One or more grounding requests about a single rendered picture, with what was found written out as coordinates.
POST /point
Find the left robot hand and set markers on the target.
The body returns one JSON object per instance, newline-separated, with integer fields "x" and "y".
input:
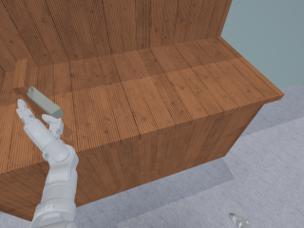
{"x": 35, "y": 129}

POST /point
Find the right robot hand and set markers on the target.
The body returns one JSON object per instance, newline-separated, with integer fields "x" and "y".
{"x": 239, "y": 221}

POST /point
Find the counter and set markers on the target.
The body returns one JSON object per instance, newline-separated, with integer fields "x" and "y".
{"x": 148, "y": 89}

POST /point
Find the tap lever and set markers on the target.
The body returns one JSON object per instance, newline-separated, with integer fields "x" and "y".
{"x": 50, "y": 107}

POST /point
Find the left robot forearm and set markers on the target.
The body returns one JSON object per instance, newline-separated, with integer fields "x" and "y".
{"x": 57, "y": 202}

